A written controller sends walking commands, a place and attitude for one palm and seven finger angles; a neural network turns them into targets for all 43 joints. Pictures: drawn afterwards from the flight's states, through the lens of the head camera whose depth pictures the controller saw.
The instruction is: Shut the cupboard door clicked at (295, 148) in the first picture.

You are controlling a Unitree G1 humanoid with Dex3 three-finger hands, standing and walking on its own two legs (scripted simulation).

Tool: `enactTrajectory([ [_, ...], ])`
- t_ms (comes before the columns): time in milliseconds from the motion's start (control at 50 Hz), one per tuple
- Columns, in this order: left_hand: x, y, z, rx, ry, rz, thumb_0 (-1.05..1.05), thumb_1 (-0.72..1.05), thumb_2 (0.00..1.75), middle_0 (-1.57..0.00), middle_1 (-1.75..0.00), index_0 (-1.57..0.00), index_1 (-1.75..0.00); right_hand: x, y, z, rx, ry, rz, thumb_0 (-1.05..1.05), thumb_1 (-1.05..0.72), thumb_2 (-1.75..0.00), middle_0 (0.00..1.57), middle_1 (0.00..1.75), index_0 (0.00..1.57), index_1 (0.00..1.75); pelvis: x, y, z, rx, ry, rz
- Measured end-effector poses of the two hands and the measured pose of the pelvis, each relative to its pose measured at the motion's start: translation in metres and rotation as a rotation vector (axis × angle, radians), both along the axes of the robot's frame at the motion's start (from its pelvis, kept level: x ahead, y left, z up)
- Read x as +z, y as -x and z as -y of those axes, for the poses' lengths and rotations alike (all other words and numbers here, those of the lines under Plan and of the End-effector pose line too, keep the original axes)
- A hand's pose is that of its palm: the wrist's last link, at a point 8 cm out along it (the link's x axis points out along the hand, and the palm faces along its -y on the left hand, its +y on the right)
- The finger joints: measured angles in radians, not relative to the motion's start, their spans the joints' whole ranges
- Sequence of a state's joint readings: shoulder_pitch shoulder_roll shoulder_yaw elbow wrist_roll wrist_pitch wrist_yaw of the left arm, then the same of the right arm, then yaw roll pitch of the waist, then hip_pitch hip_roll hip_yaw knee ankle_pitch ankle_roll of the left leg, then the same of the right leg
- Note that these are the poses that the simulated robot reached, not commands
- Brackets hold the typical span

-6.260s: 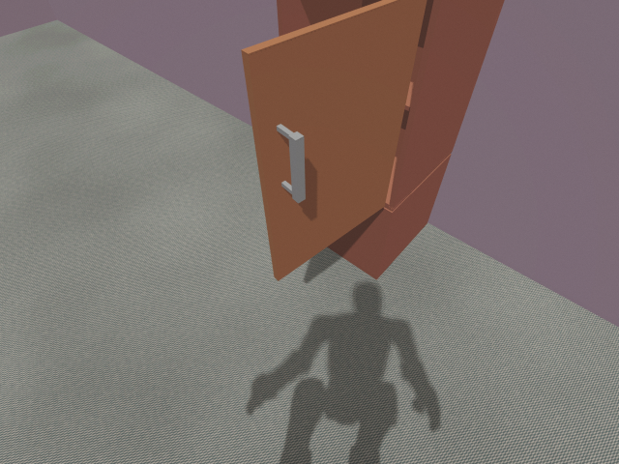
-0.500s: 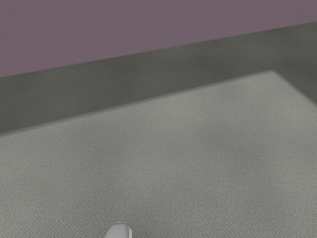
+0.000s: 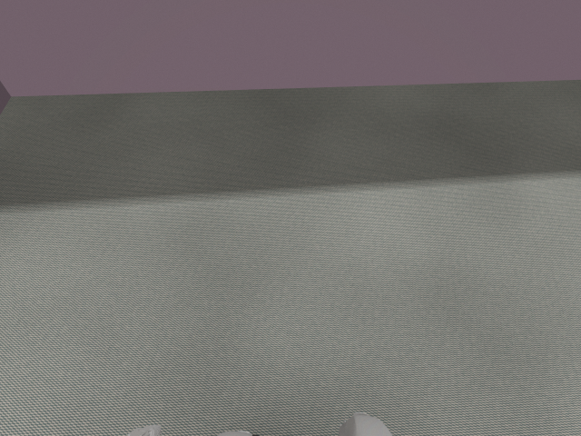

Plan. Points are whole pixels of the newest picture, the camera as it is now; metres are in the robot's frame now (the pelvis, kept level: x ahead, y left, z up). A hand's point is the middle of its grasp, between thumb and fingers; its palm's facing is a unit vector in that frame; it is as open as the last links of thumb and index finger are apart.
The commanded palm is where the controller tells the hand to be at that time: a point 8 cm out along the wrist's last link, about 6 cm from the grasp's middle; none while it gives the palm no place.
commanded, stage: walk to a spot facing it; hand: left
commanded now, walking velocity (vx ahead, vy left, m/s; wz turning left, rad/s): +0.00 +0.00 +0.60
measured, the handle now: out of the picture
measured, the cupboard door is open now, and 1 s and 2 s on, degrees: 82 82 82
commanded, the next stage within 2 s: none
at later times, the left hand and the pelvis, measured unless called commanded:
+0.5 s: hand out of the picture +0.04 +0.14 -0.17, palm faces +0.34 -0.91 -0.24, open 7.4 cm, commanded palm none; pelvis +0.06 -0.06 +0.00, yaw +20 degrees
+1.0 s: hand out of the picture +0.09 +0.14 -0.15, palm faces +0.56 -0.77 -0.29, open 7.4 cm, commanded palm none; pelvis +0.11 -0.10 -0.01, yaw +37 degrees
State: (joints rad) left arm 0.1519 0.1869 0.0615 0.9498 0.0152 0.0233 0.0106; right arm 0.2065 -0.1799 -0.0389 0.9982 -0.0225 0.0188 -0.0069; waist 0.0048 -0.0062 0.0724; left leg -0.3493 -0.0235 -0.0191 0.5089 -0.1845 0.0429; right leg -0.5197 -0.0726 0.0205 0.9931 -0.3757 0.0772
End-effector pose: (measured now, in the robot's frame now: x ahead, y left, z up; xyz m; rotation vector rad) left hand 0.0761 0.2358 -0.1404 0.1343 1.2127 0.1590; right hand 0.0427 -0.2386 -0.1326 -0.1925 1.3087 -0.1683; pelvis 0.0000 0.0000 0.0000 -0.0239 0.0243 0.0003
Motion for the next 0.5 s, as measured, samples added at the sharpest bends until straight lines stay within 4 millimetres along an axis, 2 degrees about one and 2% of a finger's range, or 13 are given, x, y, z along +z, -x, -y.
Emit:
enactTrajectory([
  [120,0.013,-0.042,0.017,0.008,-0.057,0.086,0.00,0.90,0.90,-0.19,-0.30,-0.20,-0.29,-0.008,-0.017,0.040,0.004,-0.004,-0.022,0.01,-0.91,-0.89,0.21,0.30,0.20,0.30,-0.004,-0.017,0.034,0.067,-0.007,-0.026],
  [160,0.013,-0.047,0.024,0.020,-0.084,0.116,0.00,0.90,0.90,-0.19,-0.30,-0.20,-0.29,-0.015,-0.028,0.057,0.013,-0.006,-0.023,0.01,-0.91,-0.89,0.21,0.30,0.20,0.30,-0.010,-0.023,0.047,0.086,-0.027,-0.034],
  [200,0.018,-0.044,0.032,0.035,-0.096,0.112,0.00,0.90,0.90,-0.19,-0.30,-0.20,-0.29,-0.015,-0.042,0.069,0.035,-0.002,-0.025,0.01,-0.91,-0.89,0.21,0.30,0.20,0.30,-0.007,-0.028,0.054,0.119,-0.034,-0.028],
  [280,0.025,-0.028,0.045,0.093,-0.092,0.074,0.00,0.90,0.90,-0.20,-0.30,-0.20,-0.29,-0.006,-0.079,0.084,0.100,0.004,-0.011,0.01,-0.91,-0.89,0.20,0.30,0.20,0.30,0.001,-0.041,0.063,0.184,-0.057,-0.023],
  [360,0.022,-0.003,0.055,0.166,-0.069,0.026,0.00,0.90,0.90,-0.20,-0.30,-0.20,-0.30,0.002,-0.123,0.082,0.189,0.008,0.016,0.01,-0.91,-0.89,0.20,0.29,0.20,0.30,0.006,-0.051,0.069,0.242,-0.074,-0.021],
  [420,0.016,0.023,0.057,0.233,-0.057,-0.020,0.00,0.91,0.89,-0.20,-0.30,-0.20,-0.30,0.005,-0.161,0.070,0.272,0.010,0.048,0.01,-0.91,-0.89,0.20,0.29,0.20,0.30,0.004,-0.057,0.068,0.284,-0.073,-0.018],
  [500,0.001,0.062,0.051,0.324,-0.040,-0.093,0.00,0.91,0.89,-0.20,-0.30,-0.20,-0.30,0.007,-0.211,0.038,0.389,0.012,0.119,0.01,-0.91,-0.89,0.20,0.29,0.20,0.30,-0.004,-0.063,0.060,0.342,-0.064,-0.013],
])
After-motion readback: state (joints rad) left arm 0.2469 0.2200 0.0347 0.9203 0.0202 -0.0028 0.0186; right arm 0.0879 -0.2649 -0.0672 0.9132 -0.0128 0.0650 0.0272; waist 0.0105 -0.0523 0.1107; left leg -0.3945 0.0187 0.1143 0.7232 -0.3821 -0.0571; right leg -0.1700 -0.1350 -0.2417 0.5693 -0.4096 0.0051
